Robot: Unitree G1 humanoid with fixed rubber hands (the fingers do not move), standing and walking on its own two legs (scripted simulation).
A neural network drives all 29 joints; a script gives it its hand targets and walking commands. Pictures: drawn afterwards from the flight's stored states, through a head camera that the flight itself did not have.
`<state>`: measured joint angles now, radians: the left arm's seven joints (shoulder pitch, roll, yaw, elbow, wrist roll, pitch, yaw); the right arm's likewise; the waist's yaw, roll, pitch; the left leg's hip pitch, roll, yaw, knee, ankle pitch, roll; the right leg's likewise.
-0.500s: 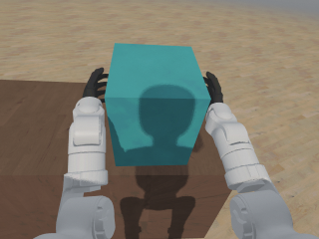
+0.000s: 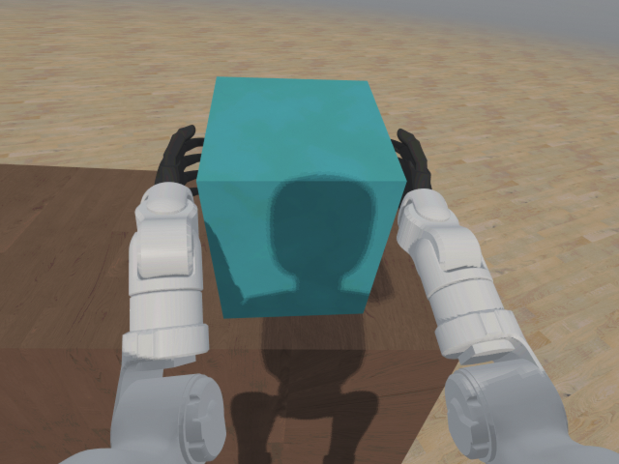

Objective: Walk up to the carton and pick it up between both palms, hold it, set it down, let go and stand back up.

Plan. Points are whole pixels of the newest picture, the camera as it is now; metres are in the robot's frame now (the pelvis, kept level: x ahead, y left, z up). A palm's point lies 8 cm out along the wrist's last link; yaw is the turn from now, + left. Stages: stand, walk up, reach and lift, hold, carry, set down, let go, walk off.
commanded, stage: hold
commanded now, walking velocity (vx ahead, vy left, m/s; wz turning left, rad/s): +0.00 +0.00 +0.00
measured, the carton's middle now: (294, 201) +0.40 +0.01 +0.18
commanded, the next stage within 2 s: none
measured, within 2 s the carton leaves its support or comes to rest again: neither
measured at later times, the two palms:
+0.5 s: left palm (187, 194) +0.35 +0.15 +0.22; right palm (420, 208) +0.35 -0.14 +0.21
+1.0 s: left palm (181, 189) +0.35 +0.15 +0.23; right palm (415, 202) +0.35 -0.14 +0.22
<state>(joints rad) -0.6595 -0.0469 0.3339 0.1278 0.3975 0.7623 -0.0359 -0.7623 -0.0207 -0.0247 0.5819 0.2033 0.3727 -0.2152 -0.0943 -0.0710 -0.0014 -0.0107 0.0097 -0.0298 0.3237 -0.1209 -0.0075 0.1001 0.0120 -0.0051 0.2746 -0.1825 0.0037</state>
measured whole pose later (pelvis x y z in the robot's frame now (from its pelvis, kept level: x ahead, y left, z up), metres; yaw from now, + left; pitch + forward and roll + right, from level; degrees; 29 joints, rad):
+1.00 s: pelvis +0.00 +0.00 +0.00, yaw +0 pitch -11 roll -1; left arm -0.65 -0.05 0.31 0.07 0.41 0.77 -0.05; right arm -0.73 -0.01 -0.03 0.51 0.19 0.37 -0.22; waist -0.11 -0.05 0.05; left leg -0.01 0.00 -0.03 0.33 -0.12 -0.01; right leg 0.10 0.01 -0.01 0.28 -0.18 0.01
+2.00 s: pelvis +0.00 +0.00 +0.00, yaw +0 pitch -13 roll +0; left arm -0.59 -0.06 0.32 0.02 0.42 0.80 -0.07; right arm -0.70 -0.02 0.02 0.49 0.22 0.37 -0.24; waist -0.11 -0.07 0.04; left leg 0.03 0.01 -0.03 0.31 -0.13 -0.01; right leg 0.14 0.01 -0.01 0.27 -0.19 0.00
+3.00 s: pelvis +0.00 +0.00 +0.00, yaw +0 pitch -13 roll -1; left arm -0.61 -0.06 0.30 0.01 0.42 0.80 -0.06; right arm -0.70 -0.01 -0.02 0.48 0.20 0.35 -0.22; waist -0.12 -0.06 0.07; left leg 0.01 0.00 -0.03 0.33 -0.12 -0.01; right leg 0.12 0.01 -0.01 0.28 -0.19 0.00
